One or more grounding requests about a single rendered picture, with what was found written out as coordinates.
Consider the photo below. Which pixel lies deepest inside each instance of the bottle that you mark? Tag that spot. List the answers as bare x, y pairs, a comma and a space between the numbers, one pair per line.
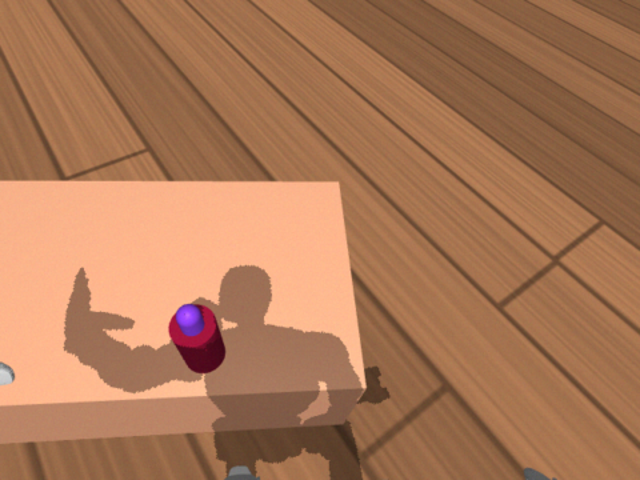
195, 333

